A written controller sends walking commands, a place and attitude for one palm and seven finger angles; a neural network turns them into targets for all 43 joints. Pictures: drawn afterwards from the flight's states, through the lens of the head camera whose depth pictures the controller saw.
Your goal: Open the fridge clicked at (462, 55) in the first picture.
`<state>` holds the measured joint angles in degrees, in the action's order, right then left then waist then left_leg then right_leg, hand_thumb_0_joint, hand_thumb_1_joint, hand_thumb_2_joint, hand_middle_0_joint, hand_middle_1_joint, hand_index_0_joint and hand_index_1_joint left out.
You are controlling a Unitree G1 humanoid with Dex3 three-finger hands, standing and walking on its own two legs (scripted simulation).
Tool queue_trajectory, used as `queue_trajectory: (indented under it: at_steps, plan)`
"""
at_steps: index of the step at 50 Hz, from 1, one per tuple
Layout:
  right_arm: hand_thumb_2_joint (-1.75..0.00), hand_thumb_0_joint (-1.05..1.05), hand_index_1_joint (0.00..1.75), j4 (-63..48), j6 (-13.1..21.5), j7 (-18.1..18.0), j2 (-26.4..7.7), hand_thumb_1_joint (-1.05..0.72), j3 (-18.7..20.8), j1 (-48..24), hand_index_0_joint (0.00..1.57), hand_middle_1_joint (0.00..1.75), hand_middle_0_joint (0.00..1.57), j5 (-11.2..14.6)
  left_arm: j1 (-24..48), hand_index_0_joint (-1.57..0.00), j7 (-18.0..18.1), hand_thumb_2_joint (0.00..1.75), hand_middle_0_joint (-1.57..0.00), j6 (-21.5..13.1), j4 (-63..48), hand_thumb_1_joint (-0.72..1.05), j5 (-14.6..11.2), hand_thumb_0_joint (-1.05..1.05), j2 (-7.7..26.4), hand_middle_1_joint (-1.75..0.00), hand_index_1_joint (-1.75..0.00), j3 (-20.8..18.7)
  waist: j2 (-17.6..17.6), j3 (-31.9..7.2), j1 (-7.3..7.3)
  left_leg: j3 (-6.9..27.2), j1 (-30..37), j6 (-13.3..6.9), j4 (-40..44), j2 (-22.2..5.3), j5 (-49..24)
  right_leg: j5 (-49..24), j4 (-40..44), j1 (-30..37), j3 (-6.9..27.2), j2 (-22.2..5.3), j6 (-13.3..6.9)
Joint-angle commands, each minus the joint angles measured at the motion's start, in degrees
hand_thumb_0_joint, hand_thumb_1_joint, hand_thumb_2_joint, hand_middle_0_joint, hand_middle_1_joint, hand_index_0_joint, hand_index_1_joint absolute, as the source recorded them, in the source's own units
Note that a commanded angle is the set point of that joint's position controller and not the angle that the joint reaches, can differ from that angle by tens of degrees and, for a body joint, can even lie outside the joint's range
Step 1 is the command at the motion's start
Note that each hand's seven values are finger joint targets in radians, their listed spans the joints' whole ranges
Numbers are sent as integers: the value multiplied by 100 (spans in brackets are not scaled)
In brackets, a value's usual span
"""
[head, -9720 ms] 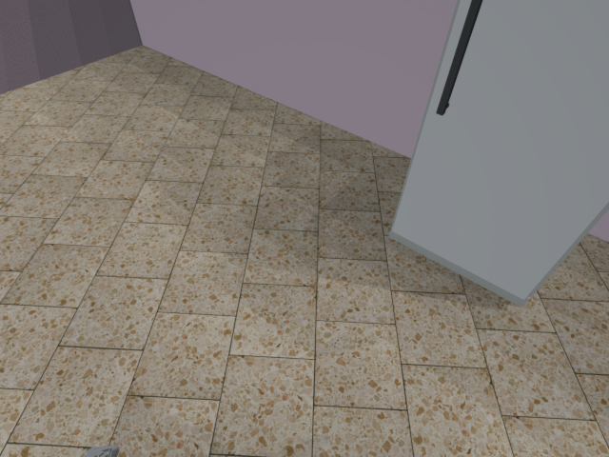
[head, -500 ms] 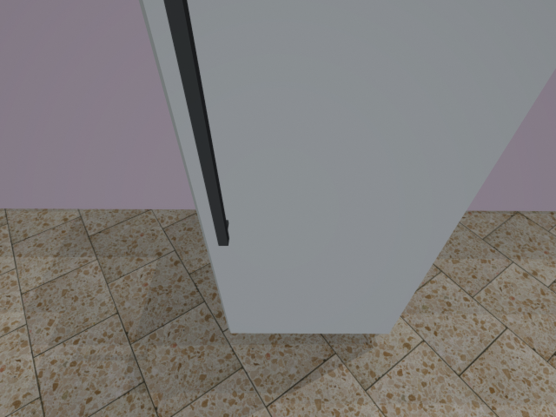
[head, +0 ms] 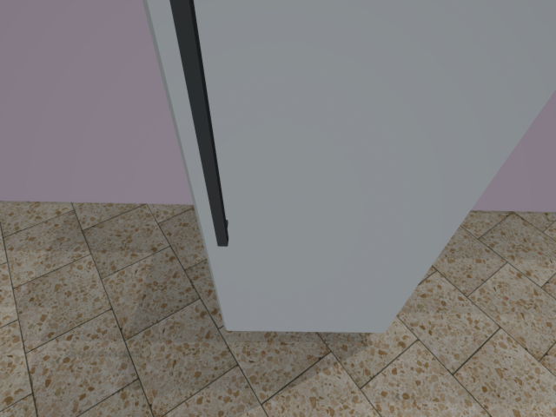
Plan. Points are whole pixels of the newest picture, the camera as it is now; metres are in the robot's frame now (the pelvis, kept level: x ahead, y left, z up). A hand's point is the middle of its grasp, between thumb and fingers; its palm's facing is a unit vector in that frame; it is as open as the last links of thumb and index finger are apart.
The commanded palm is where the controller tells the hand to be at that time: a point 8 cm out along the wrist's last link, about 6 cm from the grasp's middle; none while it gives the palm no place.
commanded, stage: look again from close up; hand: left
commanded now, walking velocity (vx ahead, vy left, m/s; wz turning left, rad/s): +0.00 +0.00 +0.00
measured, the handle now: (209, 139) +0.46 +0.14 +0.16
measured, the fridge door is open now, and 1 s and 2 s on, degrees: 0 0 0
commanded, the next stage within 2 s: raise the hand to about handle height in 0.64 s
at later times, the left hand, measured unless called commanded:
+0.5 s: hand out of the picture +0.01 +0.17 -0.17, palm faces +0.01 -0.98 -0.20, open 7.4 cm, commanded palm none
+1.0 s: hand (171, 349) +0.20 +0.16 +0.01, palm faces +0.12 -0.99 -0.03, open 7.9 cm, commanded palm +0.12 +0.22 -0.04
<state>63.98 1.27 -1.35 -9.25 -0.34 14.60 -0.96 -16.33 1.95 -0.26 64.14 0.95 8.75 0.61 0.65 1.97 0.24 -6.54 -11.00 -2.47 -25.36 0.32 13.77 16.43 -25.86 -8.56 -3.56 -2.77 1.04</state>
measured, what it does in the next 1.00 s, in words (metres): stands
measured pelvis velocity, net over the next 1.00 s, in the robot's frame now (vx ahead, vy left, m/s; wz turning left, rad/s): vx -0.02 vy -0.03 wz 0.02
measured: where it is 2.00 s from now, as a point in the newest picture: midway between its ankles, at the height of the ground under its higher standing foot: outside the picture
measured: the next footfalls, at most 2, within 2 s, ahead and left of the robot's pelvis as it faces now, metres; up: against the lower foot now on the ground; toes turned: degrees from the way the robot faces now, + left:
none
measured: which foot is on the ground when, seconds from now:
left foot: down 0.00-1.00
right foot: down 0.00-1.00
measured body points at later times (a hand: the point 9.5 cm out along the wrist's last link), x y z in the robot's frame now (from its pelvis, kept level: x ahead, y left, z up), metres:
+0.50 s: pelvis +0.00 -0.01 +0.00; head +0.02 -0.01 +0.45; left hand +0.01 +0.22 -0.16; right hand +0.02 -0.24 -0.16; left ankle +0.00 +0.09 -0.74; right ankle -0.03 -0.13 -0.74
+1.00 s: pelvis -0.02 -0.03 -0.04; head +0.00 -0.03 +0.41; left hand +0.19 +0.21 +0.01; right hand +0.15 -0.28 -0.12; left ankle +0.00 +0.09 -0.74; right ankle -0.03 -0.13 -0.74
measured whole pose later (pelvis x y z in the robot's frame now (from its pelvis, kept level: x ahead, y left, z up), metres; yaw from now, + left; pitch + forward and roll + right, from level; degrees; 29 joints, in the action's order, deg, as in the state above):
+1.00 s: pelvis -0.02 -0.03 -0.04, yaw +1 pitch +7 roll +1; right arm 39.9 14.2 -0.7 -13.2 2.5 11.2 0.3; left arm -17.9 -9.1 -27.4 10.6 -13.0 9.8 -8.9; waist 0.2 -6.2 -1.5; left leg -4.6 -32.4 -0.4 -45.3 -1.8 20.1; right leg 24.6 -47.2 -29.9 -5.0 -2.3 -1.5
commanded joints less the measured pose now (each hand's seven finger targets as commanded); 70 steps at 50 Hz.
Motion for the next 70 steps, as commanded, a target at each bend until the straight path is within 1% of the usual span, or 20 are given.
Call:
queue_trajectory:
  at_steps: [1, 36, 37, 38, 39, 40, 41, 42, 43, 45, 46, 48, 49, 53, 55, 57, 59, 61, 64, 70]
  plan:
    - [-90, 0, 30, -139, 91, -38, -594, -90, 79, 270, 20, 30, 20, 27, -344, -20, 18, 90, -20, -90, -171, 90, 3, 0, 610, -30, -30, -116, -81, 129, 8, 722, 100, -8, 592, -729, -886, -784, 409, -301, 437, -387, -255]
    - [-90, 0, 30, -42, 88, -32, -691, -90, 88, 117, 20, 30, 20, 19, -169, -20, -4, 90, -20, -133, -197, 90, -3, 0, 819, -30, -30, -156, -38, 50, 29, 689, 212, 54, 607, -733, -1053, -1068, 572, -165, 489, -445, -295]
    - [-90, 0, 30, -420, 89, 22, -764, -90, 95, -174, 20, 30, 20, 81, -550, -20, 237, 90, -20, -189, -52, 90, 44, 0, 617, -30, -30, -67, -140, 337, 84, 544, -160, 206, -467, -814, -1442, -2211, 561, -462, 736, -653, -208]
    - [-90, 0, 30, -2469, 849, -203, -1633, -90, 257, -71, 20, 30, 20, 388, 3698, -20, 188, 89, -20, -1378, -8923, 88, -1102, 0, 2086, -32, -32, -991, -1054, -2466, -506, 668, 1380, 143, 68, -66, -1976, -2334, -32, 8, 194, 7, -333]
    - [-90, 0, 30, -2302, 1278, -422, -1099, -90, 27, -488, 20, 30, 20, 371, 2698, -20, 470, 88, -20, -1357, -8689, 85, -760, 0, 2525, -33, -33, -1345, -1654, -2089, -132, 463, 1704, 216, 22, -260, -2092, -1454, -290, -335, 235, 140, -324]
    - [-90, 0, 30, -2446, 1553, -346, -914, -90, 107, -277, 20, 30, 20, 281, -313, -21, 423, 87, -21, -688, -7261, 83, -803, 0, 600, -34, -34, -211, -1417, -1818, -28, 679, 1324, 266, 204, -427, -2427, -575, -571, -679, -186, 208, -301]
    - [-90, 0, 30, -2180, 1583, -337, -1008, -90, 178, -159, 20, 30, 20, 361, -513, -21, 407, 86, -21, -496, -6578, 81, -1008, 0, 167, -36, -36, -256, -606, -1142, -221, 757, 727, 231, 51, -342, -1990, -466, -505, -988, -238, 222, -212]
    - [-90, 0, 30, -2569, 1625, -297, -1172, -90, 278, -335, 20, 30, 20, 331, 5, -21, 278, 85, -21, -756, -6852, 78, -1047, 0, 236, -37, -37, -272, -231, -356, -312, 811, 91, 196, -223, -234, -1201, -500, -364, -1389, -299, 238, -174]
    - [-90, 0, 30, -2580, 1627, -288, -1289, -90, 391, -314, 20, 30, 20, 233, -34, -21, 151, 84, -21, -1120, -6374, 76, -1066, 0, 609, -39, -39, -784, 332, -274, -365, 782, -402, 198, -535, -163, -699, -341, -414, -1748, -330, 258, -159]
    - [-90, 0, 30, -2859, 1600, -167, -1180, -90, 475, -534, 20, 30, 20, 157, -1574, -21, -426, 82, -21, -1922, -5220, 71, -1223, 0, 134, -42, -42, -886, 1267, -269, 78, 639, -1383, 273, -1144, -61, -464, -204, -973, -2157, -360, 302, -189]
    - [-90, 0, 30, -2985, 1595, -79, -1156, -90, 515, -714, 20, 30, 20, 130, -1936, -22, -803, 81, -22, -2412, -4986, 69, -1351, 0, 44, -43, -43, -966, 1414, -317, 247, 593, -1923, 312, -1481, -45, -265, -120, -1358, -2425, -300, 297, -196]
    - [-90, 0, 30, -3293, 1599, 102, -1193, -90, 603, -880, 20, 30, 20, 149, -2033, -22, -1633, 79, -22, -3360, -5056, 64, -1542, 0, 209, -47, -47, -1103, 1016, -766, 331, 524, -2560, 367, -2103, 18, -94, -201, -1982, -2595, -93, 227, -249]
    - [-90, 0, 30, -3473, 1568, 181, -1217, -90, 651, -842, 20, 30, 20, 191, -2145, -22, -1969, 78, -22, -3543, -4830, 62, -1558, 0, 547, -48, -48, -1430, 402, -902, 435, 468, -2592, 361, -2300, 48, -225, -440, -2170, -2487, 61, 163, -326]
    - [-90, 0, 30, -4262, 1397, 20, -1210, -90, 593, -1007, 20, 30, 20, 331, -1156, -23, -2187, 74, -23, -3009, -6457, 53, -1998, 0, 1181, -54, -54, -1934, 144, -1872, 397, 249, -2801, 195, -2578, 155, 162, 195, -1986, -2208, 565, 79, -141]
    - [-90, 0, 30, -4330, 1365, -97, -1154, -90, 558, -820, 20, 30, 20, 316, -399, -23, -1933, 72, -23, -2999, -7315, 48, -2018, 0, 1311, -57, -57, -1989, -100, -1688, 196, 409, -2749, 147, -2645, 61, 471, 919, -1778, -2564, 746, 99, -118]
    - [-90, 0, 30, -4236, 1400, -174, -1068, -90, 501, -579, 20, 30, 20, 264, -125, -23, -1647, 70, -23, -3224, -8157, 43, -1881, 0, 1264, -60, -60, -1839, -583, -1880, 29, 522, -2332, 79, -2681, -46, 145, 437, -1874, -2614, 624, 175, -170]
    - [-90, 0, 30, -4064, 1464, -248, -1103, -90, 420, -402, 20, 30, 20, 217, 469, -24, -1583, 68, -24, -3414, -8477, 39, -1768, 0, 1290, -63, -63, -1537, -496, -1742, -290, 647, -2353, 47, -2809, -111, 118, 222, -1944, -2811, 588, 228, -162]
    - [-90, 0, 30, -3870, 1556, -326, -1134, -90, 362, -369, 20, 30, 20, 250, 525, -24, -1754, 66, -24, -3427, -7970, 34, -1741, 0, 1217, -66, -66, -1341, -458, -1357, -446, 716, -2458, 54, -2825, -152, 373, 546, -1823, -3088, 581, 257, -160]
    - [-90, 0, 30, -3781, 1651, -402, -1252, -90, 274, -413, 20, 30, 20, 336, 470, -25, -2191, 63, -25, -3019, -7308, 27, -1847, 0, 1420, -70, -70, -1370, -603, -1186, -350, 768, -2528, 47, -2656, -134, 561, 860, -1589, -2918, 634, 253, -186]
    - [-90, 0, 30, -3860, 1636, -443, -1131, -90, 229, -588, 20, 30, 20, 367, -95, -25, -2274, 57, -25, -1979, -6970, 13, -2241, 0, 1782, -80, -80, -2353, -209, -1839, 178, 745, -2181, 84, -2158, -85, -110, 47, -1316, -1717, 582, 101, -75]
